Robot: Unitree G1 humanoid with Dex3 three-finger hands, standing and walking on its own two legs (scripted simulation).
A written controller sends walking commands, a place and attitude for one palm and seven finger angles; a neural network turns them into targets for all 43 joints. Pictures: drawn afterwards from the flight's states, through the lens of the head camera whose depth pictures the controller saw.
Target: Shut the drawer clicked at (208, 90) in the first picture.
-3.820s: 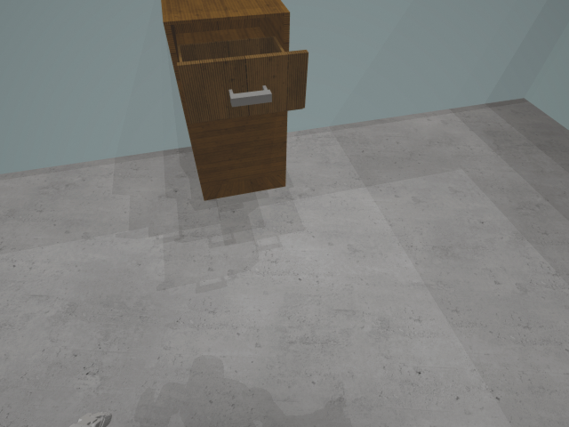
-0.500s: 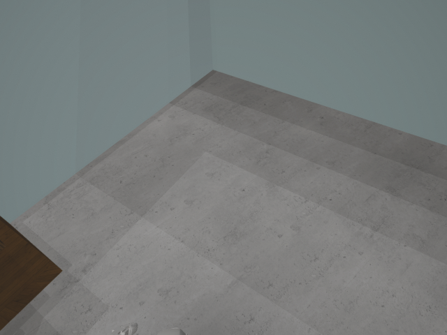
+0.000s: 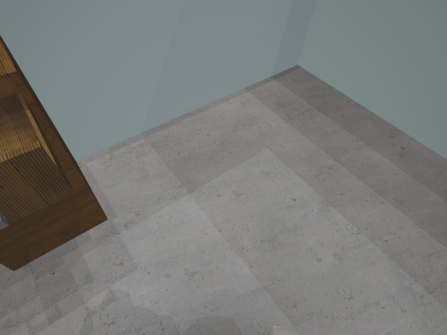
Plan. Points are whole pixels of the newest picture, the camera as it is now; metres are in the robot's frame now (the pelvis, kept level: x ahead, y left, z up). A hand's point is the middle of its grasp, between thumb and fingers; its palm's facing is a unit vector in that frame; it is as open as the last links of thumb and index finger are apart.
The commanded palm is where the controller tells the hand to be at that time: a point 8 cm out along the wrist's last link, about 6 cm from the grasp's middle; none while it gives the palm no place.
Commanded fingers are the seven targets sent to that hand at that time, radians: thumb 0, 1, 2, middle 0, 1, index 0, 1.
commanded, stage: turn to face it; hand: left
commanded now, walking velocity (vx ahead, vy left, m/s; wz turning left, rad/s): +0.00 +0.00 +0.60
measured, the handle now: out of the picture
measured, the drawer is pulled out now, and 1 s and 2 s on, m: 0.29 0.29 0.29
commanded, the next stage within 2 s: take the last steps up to it in 1.04 s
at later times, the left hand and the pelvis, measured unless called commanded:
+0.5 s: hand out of the picture -0.03 +0.17 -0.17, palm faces +0.35 -0.91 -0.22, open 7.4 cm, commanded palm none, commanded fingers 0.00 0.90 0.90 -0.20 -0.30 -0.20 -0.30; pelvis -0.02 -0.04 -0.01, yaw +20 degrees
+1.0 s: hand out of the picture -0.05 +0.23 -0.16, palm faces +0.52 -0.83 -0.22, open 7.4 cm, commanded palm none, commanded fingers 0.00 0.90 0.90 -0.20 -0.30 -0.20 -0.30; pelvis -0.03 +0.00 +0.00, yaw +31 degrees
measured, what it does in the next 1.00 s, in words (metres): steps on the spot, turning left: right foot, then left foot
